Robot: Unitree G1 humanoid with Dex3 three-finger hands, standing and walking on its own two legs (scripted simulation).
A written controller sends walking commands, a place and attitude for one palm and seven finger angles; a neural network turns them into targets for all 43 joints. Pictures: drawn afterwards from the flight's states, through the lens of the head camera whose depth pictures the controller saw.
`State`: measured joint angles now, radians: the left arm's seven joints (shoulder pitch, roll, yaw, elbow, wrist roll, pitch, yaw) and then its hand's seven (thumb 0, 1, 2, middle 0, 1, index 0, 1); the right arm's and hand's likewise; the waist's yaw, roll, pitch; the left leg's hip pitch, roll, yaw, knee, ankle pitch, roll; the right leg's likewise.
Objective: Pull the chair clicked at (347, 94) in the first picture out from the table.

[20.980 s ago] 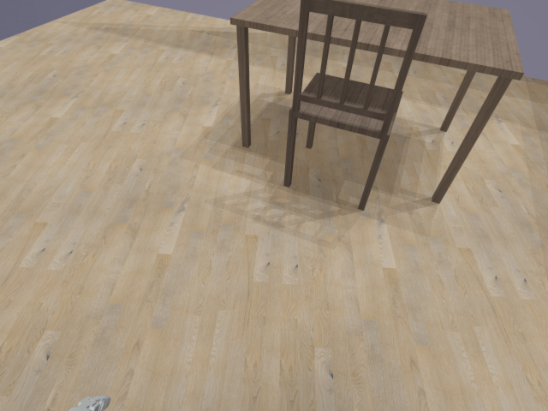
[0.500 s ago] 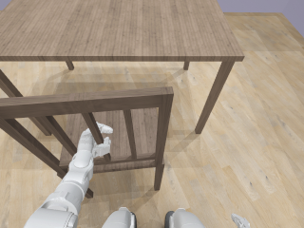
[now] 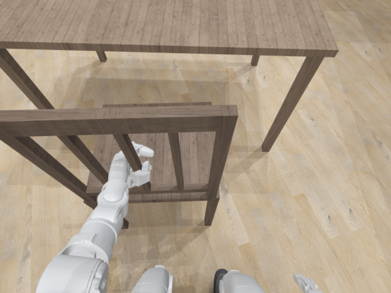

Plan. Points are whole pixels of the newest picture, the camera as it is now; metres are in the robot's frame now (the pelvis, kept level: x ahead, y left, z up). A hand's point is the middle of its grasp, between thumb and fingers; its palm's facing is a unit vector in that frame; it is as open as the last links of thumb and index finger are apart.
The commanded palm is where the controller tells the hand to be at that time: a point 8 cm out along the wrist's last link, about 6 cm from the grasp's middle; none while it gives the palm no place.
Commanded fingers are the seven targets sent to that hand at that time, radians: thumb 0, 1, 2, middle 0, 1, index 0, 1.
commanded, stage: step backward, pulling the chair out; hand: left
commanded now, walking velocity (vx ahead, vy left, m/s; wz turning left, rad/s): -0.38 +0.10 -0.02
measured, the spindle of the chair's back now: (136, 165) +0.38 +0.15 -0.06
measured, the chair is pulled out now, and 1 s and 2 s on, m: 0.23 0.38 0.60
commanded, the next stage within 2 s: stop walking, hand still on the chair in 1.40 s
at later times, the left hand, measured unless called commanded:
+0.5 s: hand (138, 217) +0.26 +0.13 -0.06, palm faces +0.00 -0.98 -0.21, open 5.0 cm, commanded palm +0.27 +0.19 -0.06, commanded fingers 0.00 0.90 0.90 -0.50 -1.45 -0.50 -1.45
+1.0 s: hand (135, 242) +0.21 +0.13 -0.06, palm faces -0.02 -0.98 -0.21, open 5.0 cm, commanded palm +0.19 +0.19 -0.07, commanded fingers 0.00 0.90 0.90 -0.50 -1.45 -0.50 -1.45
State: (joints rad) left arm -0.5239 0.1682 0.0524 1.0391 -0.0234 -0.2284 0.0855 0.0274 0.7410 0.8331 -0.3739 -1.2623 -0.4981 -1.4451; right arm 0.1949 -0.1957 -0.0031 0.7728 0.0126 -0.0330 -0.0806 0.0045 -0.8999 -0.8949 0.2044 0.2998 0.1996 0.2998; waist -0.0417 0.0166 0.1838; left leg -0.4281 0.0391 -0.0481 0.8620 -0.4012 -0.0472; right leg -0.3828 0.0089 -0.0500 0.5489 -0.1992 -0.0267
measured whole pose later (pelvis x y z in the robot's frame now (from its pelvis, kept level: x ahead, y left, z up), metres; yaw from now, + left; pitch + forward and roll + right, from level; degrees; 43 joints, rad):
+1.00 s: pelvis -0.16 +0.01 +0.00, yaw -1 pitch +2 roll +0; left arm -0.52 0.19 0.08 1.05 -0.02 -0.21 0.09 0.01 0.73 0.82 -0.39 -1.27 -0.50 -1.44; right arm 0.18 -0.27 -0.01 0.77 0.02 -0.02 -0.10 0.00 -0.90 -0.89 0.21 0.30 0.20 0.30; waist -0.08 0.02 0.18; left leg -0.38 0.06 -0.04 0.64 -0.32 -0.04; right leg -0.39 -0.01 -0.02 0.54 -0.19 0.00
